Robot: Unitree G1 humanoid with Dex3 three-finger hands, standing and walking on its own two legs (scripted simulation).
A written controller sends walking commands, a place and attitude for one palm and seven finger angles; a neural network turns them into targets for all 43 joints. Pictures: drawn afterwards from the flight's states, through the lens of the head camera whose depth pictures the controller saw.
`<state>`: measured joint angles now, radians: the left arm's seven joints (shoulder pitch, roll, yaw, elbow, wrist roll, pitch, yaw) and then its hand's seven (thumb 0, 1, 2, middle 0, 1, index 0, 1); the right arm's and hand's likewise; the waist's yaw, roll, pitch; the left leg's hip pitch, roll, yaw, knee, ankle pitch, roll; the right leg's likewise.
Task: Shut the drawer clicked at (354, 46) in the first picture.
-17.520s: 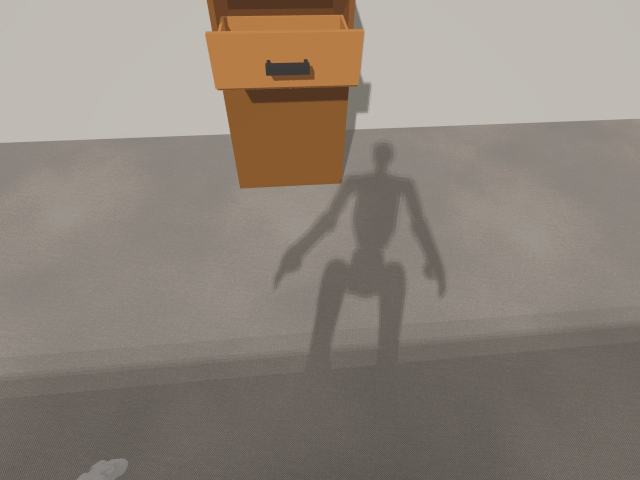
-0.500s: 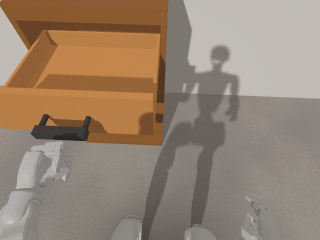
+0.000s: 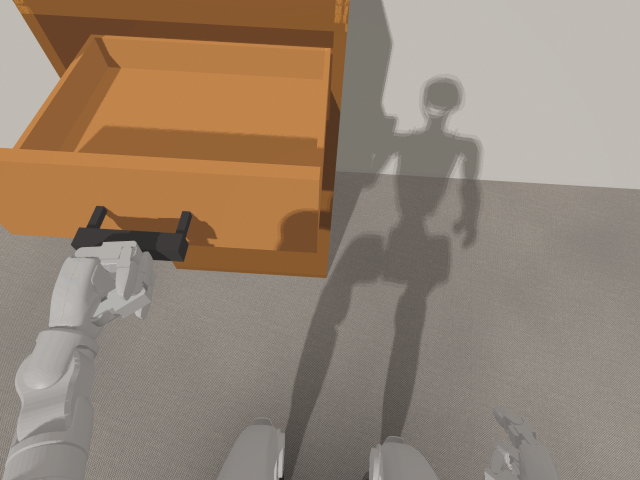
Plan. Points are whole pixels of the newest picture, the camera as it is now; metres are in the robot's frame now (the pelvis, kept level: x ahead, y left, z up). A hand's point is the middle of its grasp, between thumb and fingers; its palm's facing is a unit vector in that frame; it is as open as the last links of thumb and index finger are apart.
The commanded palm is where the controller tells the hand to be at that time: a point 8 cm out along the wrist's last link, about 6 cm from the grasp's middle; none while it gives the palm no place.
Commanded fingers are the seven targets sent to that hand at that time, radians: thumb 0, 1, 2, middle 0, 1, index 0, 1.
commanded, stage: push the drawer shut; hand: left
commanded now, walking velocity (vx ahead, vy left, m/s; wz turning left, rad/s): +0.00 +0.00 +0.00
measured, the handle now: (137, 230) +0.40 +0.26 +0.05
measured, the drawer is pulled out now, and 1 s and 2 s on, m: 0.29 0.15 0.04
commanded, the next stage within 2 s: none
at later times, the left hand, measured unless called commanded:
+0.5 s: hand (159, 229) +0.40 +0.23 +0.05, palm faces -0.05 -1.00 -0.04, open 2.8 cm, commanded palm +0.40 +0.27 +0.05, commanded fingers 0.00 0.90 0.90 -1.40 -1.60 -1.40 -1.60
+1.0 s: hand (175, 191) +0.46 +0.22 +0.05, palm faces -0.03 -1.00 -0.04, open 2.8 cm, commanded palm +0.46 +0.26 +0.05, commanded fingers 0.00 0.90 0.90 -1.40 -1.60 -1.40 -1.60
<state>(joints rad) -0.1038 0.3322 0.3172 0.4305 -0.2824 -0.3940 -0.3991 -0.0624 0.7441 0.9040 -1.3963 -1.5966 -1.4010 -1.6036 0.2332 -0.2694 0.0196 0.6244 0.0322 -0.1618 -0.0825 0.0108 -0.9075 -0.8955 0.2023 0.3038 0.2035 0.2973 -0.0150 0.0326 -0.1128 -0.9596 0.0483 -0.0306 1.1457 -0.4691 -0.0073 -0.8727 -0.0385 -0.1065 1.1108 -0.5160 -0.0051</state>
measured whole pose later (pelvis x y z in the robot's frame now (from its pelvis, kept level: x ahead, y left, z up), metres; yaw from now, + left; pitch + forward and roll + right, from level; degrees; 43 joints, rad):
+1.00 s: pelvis -0.01 +0.01 -0.01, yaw -2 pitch +22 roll -4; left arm -0.74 0.49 0.37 1.02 -0.15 -0.41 -0.35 -0.06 0.74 0.92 -1.40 -1.60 -1.40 -1.60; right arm 0.30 -0.27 0.04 0.67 0.01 -0.05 -0.05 0.01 -0.91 -0.90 0.20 0.30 0.20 0.30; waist -0.10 0.02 -0.11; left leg -1.10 0.06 -0.02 1.18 -0.46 0.01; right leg -1.01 -0.03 -0.09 1.13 -0.49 0.01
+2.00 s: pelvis -0.01 +0.02 -0.03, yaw -4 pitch +30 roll -7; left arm -1.21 0.78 0.44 1.30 0.01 -0.30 -0.32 0.00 0.71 0.90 -1.40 -1.60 -1.40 -1.60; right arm 0.38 -0.27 0.09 0.66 -0.04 0.01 -0.02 0.00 -0.91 -0.89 0.20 0.30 0.20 0.30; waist -0.25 0.04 -0.09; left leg -1.33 0.08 -0.05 1.28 -0.47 0.02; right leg -1.21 0.00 -0.11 1.17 -0.48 0.02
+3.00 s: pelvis -0.01 +0.03 -0.04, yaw -6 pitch +33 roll -9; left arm -1.39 0.90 0.41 1.32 0.09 -0.19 -0.30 0.05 0.68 0.91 -1.40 -1.60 -1.40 -1.60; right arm 0.41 -0.25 0.12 0.65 -0.06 -0.01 -0.01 0.00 -0.91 -0.89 0.20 0.30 0.20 0.30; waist -0.32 0.05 -0.08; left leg -1.43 0.08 -0.08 1.32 -0.48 0.03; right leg -1.29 0.01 -0.13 1.19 -0.47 0.02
